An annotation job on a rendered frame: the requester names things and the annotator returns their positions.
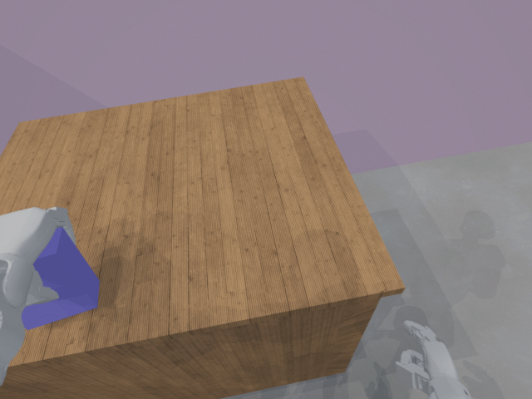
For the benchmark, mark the robot left forearm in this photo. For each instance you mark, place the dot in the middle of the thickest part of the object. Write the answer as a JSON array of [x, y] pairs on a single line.
[[15, 280]]

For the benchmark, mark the robot right forearm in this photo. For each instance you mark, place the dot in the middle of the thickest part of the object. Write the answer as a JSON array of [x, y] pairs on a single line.
[[447, 388]]

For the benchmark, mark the sponge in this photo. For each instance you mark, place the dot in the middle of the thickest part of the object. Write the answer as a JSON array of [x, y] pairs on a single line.
[[63, 269]]

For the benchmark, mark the robot right hand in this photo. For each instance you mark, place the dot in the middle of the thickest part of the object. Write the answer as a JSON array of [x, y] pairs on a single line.
[[416, 370]]

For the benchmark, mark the table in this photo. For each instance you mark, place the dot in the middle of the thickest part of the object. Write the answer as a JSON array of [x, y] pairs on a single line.
[[233, 248]]

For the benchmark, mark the robot left hand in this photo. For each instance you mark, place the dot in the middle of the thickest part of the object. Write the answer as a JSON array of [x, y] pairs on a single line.
[[26, 233]]

